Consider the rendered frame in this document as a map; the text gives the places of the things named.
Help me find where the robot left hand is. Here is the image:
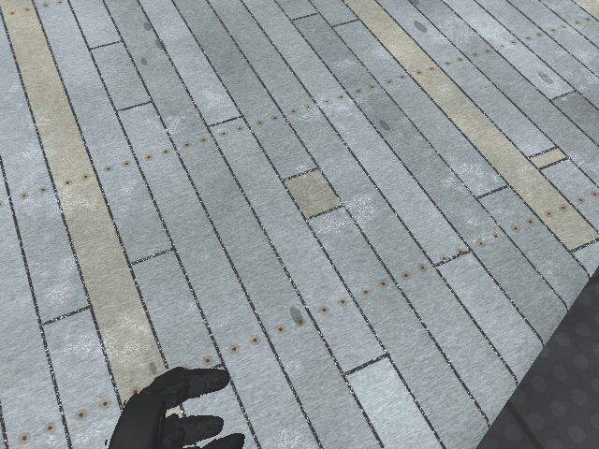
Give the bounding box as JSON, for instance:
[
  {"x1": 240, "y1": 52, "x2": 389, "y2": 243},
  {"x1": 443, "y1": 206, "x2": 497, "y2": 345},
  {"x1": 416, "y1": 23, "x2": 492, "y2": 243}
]
[{"x1": 105, "y1": 367, "x2": 245, "y2": 449}]

